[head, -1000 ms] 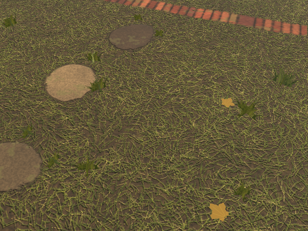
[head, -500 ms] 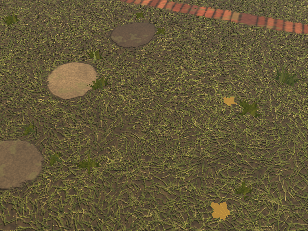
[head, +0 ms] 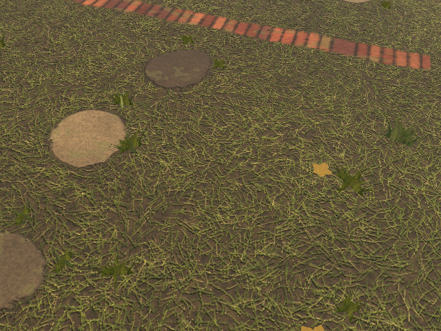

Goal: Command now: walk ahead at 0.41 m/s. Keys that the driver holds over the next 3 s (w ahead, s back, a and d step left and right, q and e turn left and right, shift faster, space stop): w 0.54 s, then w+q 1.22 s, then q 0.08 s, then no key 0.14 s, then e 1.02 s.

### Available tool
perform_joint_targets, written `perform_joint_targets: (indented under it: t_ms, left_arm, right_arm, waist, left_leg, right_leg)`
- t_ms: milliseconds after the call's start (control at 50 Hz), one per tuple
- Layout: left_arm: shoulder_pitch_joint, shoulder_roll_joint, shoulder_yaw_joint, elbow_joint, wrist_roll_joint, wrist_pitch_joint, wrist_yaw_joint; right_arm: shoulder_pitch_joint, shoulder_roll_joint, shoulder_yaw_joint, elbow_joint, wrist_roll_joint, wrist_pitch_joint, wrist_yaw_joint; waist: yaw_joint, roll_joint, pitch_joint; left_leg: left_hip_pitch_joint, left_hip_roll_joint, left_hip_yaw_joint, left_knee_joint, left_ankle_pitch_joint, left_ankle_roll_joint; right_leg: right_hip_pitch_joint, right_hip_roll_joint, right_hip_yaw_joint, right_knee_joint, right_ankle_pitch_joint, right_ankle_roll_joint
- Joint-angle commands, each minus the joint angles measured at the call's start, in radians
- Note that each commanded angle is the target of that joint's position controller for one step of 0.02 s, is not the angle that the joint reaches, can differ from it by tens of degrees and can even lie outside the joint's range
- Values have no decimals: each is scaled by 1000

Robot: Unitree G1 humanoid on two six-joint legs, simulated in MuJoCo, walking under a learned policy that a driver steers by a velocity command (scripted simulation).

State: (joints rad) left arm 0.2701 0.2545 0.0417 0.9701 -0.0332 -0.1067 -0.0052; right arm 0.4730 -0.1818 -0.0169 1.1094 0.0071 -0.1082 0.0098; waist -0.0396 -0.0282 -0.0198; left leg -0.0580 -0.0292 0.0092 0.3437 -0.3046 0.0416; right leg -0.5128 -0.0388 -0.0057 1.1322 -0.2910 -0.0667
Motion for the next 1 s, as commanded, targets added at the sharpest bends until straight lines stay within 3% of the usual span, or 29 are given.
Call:
perform_joint_targets:
  t_ms: [20, 80, 120, 180, 220, 260, 280, 300, 320, 340, 360, 380, 420, 460, 540, 620, 720, 760, 780, 800, 820, 840, 860, 880, 900, 920, 940, 960, 1000]
  left_arm:
    - [-113, 24, 8, -87, 7, -12, -21]
    - [-280, -17, -15, -157, 10, -5, -25]
    - [-336, 2, -16, -182, 5, -1, -29]
    - [-369, 46, -8, -209, 0, -1, -36]
    - [-301, 89, 12, -201, 2, -6, -38]
    - [-23, 157, 55, -119, -4, 0, -29]
    - [147, 230, 75, -84, 7, 7, -18]
    - [201, 277, 77, -61, 29, 9, -30]
    - [143, 182, 52, -65, 22, 4, -33]
    - [43, 136, 39, -80, 18, -2, -31]
    - [-46, 116, 31, -99, 21, -8, -33]
    - [-93, 96, 27, -105, 33, -13, -39]
    - [-105, 59, 16, -87, 41, -17, -43]
    - [-68, 70, 17, -61, 34, -22, -37]
    - [11, 119, 27, -35, 35, -13, -6]
    - [65, 141, 29, -19, 30, -8, 10]
    - [142, 142, 34, 21, 28, 14, 12]
    - [128, 155, 40, 16, 26, 28, 16]
    - [107, 169, 43, 6, 27, 33, 19]
    - [91, 184, 47, -5, 29, 41, 22]
    - [70, 182, 45, -18, 32, 52, 28]
    - [72, 171, 36, -45, 40, 52, 36]
    - [163, 41, -9, -90, 60, 23, 16]
    - [132, 73, -8, -85, 37, -24, 1]
    - [27, 151, 14, -119, -1, -52, -10]
    - [-31, 152, 13, -138, -5, -64, -7]
    - [-52, 148, 20, -137, 13, -62, 1]
    - [-44, 151, 29, -137, 28, -48, 8]
    - [-27, 118, 31, -150, 41, -21, 11]
  right_arm:
    - [87, -93, -4, -24, -7, 15, -15]
    - [55, -148, -10, -57, -11, 24, -36]
    - [81, -181, -20, -57, -3, 21, -40]
    - [85, -188, -31, -54, 14, 20, -41]
    - [62, -205, -41, -62, 6, 29, -39]
    - [36, -200, -40, -80, -9, 46, -35]
    - [41, -164, -23, -110, -26, 47, -31]
    - [181, 9, 18, -112, -11, 23, -19]
    - [105, -93, -4, -113, 17, -8, -12]
    - [-11, -154, -22, -153, 44, -24, -9]
    - [-74, -167, -25, -167, 40, -30, -17]
    - [-97, -163, -35, -169, 27, -26, -25]
    - [-54, -124, -40, -162, 19, 3, -29]
    - [-78, -115, -45, -177, 13, 21, -32]
    - [-266, -130, -53, -247, -3, 21, -31]
    - [-399, -104, -39, -282, 8, 12, -9]
    - [-524, -109, -30, -350, 21, 13, 24]
    - [-530, -121, -32, -373, 21, 10, 41]
    - [-505, -137, -39, -378, 19, 10, 46]
    - [-442, -165, -54, -372, 18, 12, 48]
    - [-299, -205, -80, -338, 18, 14, 47]
    - [-124, -280, -114, -300, 17, 20, 36]
    - [-30, -397, -142, -295, 10, 23, 27]
    - [-14, -324, -118, -297, 9, 23, 25]
    - [-57, -265, -102, -301, 3, 21, 22]
    - [-137, -235, -93, -324, 4, 19, 19]
    - [-207, -208, -84, -346, 2, 20, 20]
    - [-247, -184, -75, -363, -6, 20, 19]
    - [-256, -196, -78, -374, -3, 21, 13]
  waist:
    - [-10, 115, 125]
    - [-27, 106, 167]
    - [-33, 133, 174]
    - [-7, 132, 186]
    - [51, 148, 113]
    - [189, 156, -70]
    - [236, 37, -203]
    - [141, -267, -367]
    - [158, -186, -279]
    - [133, -129, -113]
    - [100, -13, -50]
    - [66, 17, -15]
    - [13, -27, -4]
    - [3, -31, 38]
    - [39, -5, 88]
    - [85, -9, 92]
    - [122, 3, 122]
    - [106, -11, 111]
    - [84, -31, 83]
    - [45, -54, 29]
    - [-33, -50, -52]
    - [-101, -1, -153]
    - [-48, 245, -292]
    - [-65, 220, -382]
    - [-75, 182, -241]
    - [-46, 95, -144]
    - [-5, 22, -76]
    - [34, 23, -46]
    - [66, 55, -28]
  left_leg:
    - [149, 236, -210, -197, 342, 131]
    - [-6, 205, -132, -247, 322, 134]
    - [-45, 218, -119, -277, 305, 139]
    - [43, 264, -106, -252, 383, 123]
    - [120, 278, -79, -127, 690, 96]
    - [57, 219, -23, 221, 922, 52]
    - [-179, 159, 3, 547, 607, 25]
    - [-497, -44, -49, 900, -186, -27]
    - [-601, -1, -162, 1032, -233, 0]
    - [-671, 51, -130, 1051, -153, 19]
    - [-618, 107, -113, 1005, -51, 25]
    - [-563, 142, -102, 948, 4, 23]
    - [-471, 177, -103, 876, 38, 21]
    - [-489, 189, -84, 807, 54, 8]
    - [-642, 198, -69, 576, 256, -30]
    - [-592, 152, -16, 338, 442, -25]
    - [-668, 120, -19, 235, 369, 15]
    - [-651, 99, 5, 217, 278, 43]
    - [-587, 70, 36, 218, 230, 60]
    - [-483, 31, 71, 225, 190, 79]
    - [-296, -17, 98, 196, 206, 105]
    - [2, 43, -35, 192, 229, 155]
    - [412, 312, -568, 141, 103, 347]
    - [513, 388, -857, -31, 38, 391]
    - [424, 342, -699, -40, 65, 320]
    - [267, 298, -550, -49, 152, 282]
    - [108, 259, -450, -69, 253, 259]
    - [-4, 225, -385, -97, 322, 245]
    - [-115, 196, -337, -132, 389, 253]
  right_leg:
    - [-318, -65, -1, -96, 98, 19]
    - [-194, -31, -43, -370, 220, 54]
    - [-97, -4, -63, -472, 271, 55]
    - [-70, 0, -35, -566, 290, 18]
    - [42, 35, -48, -580, 256, -18]
    - [400, 78, -70, -571, 228, -68]
    - [703, -120, 170, -569, 142, -130]
    - [946, -359, 715, -766, -144, -294]
    - [867, -329, 805, -880, -209, -255]
    - [715, -307, 635, -884, -129, -211]
    - [552, -274, 494, -904, 28, -188]
    - [430, -235, 387, -923, 141, -173]
    - [324, -184, 270, -977, 190, -168]
    - [274, -169, 209, -1019, 217, -183]
    - [323, -164, 159, -1053, 251, -180]
    - [371, -139, 38, -1060, 288, -133]
    - [586, -208, -20, -1002, 344, -114]
    - [651, -229, -45, -933, 484, -95]
    - [660, -229, -64, -870, 658, -82]
    - [663, -222, -85, -765, 857, -68]
    - [622, -190, -125, -572, 977, -41]
    - [420, -153, -145, -302, 830, -2]
    - [-38, 31, -123, 108, 175, 72]
    - [-212, 96, 73, 255, -263, 61]
    - [-305, 30, 116, 273, -199, 31]
    - [-288, -19, 102, 205, -106, 20]
    - [-231, -52, 91, 112, -55, 28]
    - [-153, -78, 92, 46, -24, 37]
    - [-85, -82, 79, -35, -2, 68]
